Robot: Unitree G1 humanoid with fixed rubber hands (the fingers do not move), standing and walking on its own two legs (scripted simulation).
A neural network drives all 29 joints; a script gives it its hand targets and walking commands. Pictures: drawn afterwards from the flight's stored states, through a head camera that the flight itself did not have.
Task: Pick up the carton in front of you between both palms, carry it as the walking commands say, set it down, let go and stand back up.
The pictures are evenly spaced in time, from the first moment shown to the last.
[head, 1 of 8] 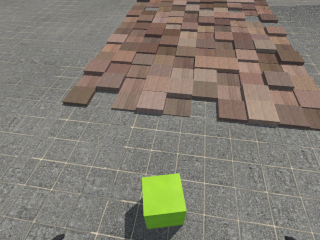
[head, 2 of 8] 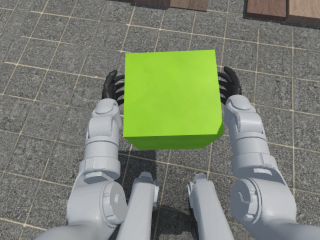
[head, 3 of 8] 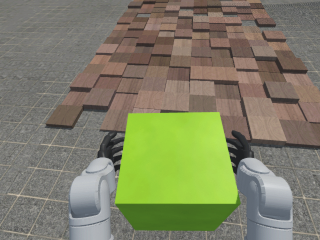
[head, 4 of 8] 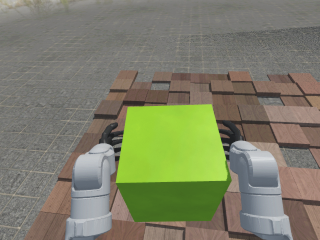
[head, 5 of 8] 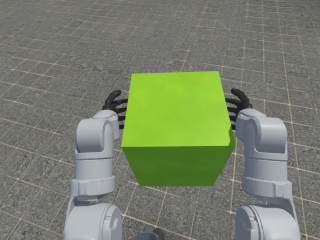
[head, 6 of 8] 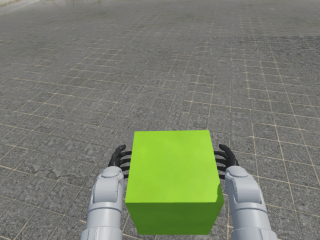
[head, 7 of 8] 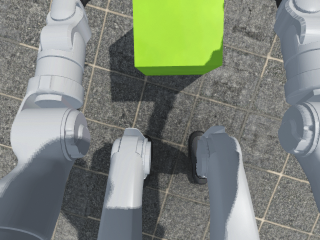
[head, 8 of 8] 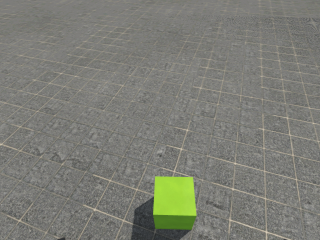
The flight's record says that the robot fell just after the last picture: no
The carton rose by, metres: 0.80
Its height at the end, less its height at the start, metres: +0.00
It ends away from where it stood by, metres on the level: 6.22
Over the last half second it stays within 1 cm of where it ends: yes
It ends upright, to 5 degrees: yes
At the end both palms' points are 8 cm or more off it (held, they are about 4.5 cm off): yes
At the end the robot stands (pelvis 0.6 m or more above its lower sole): yes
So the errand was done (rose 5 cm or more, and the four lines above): yes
